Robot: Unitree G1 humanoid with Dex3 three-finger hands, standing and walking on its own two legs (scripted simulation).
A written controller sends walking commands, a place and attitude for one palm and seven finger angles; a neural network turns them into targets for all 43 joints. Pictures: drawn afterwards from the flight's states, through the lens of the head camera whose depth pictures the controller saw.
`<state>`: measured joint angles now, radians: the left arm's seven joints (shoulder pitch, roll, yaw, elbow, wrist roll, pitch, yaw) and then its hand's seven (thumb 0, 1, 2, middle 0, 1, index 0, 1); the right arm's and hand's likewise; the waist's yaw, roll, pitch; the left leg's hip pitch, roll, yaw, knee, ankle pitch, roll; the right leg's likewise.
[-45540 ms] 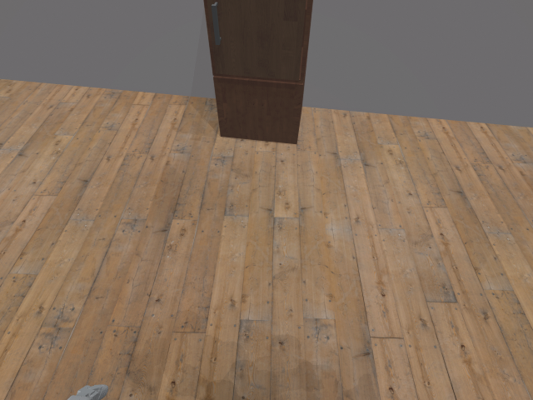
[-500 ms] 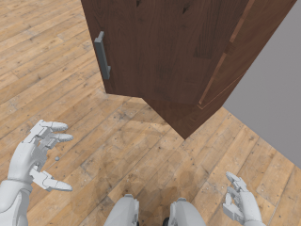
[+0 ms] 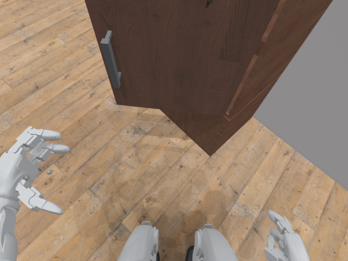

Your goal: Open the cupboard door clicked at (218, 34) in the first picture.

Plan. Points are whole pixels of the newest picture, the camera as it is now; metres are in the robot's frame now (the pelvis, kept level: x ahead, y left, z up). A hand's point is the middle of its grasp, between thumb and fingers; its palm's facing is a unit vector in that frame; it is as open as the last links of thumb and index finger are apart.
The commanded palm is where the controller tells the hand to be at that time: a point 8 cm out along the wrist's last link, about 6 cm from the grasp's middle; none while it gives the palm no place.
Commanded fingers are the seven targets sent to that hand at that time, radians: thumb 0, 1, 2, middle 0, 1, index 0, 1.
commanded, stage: raise the hand with hooked fingers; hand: left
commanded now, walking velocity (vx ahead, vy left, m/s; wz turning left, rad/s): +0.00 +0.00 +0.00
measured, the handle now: (113, 61) +0.62 +0.22 +0.01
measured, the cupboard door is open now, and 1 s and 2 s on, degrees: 41 41 41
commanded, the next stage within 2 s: move the hooked fingers beside the handle in 0.30 s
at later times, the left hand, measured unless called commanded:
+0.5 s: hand (48, 172) +0.28 +0.28 +0.03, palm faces -0.04 -1.00 -0.05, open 14.0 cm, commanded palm +0.28 +0.32 +0.04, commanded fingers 0.00 -0.50 0.30 -0.30 -1.20 -0.30 -1.20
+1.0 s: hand (65, 128) +0.39 +0.28 +0.02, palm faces -0.05 -1.00 -0.03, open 14.0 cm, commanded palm +0.38 +0.32 +0.03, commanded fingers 0.00 -0.50 0.30 -0.30 -1.20 -0.30 -1.20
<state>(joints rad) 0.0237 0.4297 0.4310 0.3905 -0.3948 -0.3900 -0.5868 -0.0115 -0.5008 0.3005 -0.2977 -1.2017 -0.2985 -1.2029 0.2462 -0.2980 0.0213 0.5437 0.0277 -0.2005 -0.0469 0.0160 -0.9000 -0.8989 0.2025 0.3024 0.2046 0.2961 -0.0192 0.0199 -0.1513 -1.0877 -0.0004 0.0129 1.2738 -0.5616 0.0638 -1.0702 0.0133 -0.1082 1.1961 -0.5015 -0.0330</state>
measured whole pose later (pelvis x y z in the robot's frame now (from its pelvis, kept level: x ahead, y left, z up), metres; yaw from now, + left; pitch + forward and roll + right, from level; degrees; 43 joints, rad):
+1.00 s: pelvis +0.00 +0.01 -0.01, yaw -1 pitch +25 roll -4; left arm -0.41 0.52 0.47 0.75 -0.29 -0.38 -0.56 -0.01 -0.50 0.30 -0.30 -1.20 -0.30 -1.20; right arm 0.28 -0.31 0.04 0.59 0.02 -0.11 -0.04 0.01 -0.90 -0.90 0.20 0.30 0.21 0.30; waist -0.07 0.02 -0.15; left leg -1.18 0.01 0.02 1.31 -0.57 0.07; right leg -1.17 0.02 -0.10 1.23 -0.50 -0.02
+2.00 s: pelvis -0.01 +0.01 -0.05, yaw -4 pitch +35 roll -8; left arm -1.11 0.91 0.54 1.27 -0.04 -0.31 -0.50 -0.01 -0.50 0.30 -0.30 -1.20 -0.30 -1.20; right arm 0.34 -0.31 0.13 0.57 -0.02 0.08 -0.02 0.01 -0.90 -0.90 0.20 0.30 0.20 0.30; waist -0.25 0.04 -0.11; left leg -1.47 0.03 -0.02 1.46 -0.60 0.08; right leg -1.43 0.04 -0.14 1.32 -0.51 -0.03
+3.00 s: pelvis +0.00 +0.01 -0.04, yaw -4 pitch +34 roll -9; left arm -1.06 0.85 0.53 1.20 -0.04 -0.32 -0.47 -0.01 -0.50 0.30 -0.30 -1.20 -0.30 -1.20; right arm 0.33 -0.29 0.12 0.57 -0.03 0.11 0.00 0.00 -0.90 -0.90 0.20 0.30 0.20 0.30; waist -0.24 0.05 -0.12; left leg -1.44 0.03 -0.03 1.43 -0.60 0.07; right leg -1.39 0.05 -0.15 1.29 -0.50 -0.02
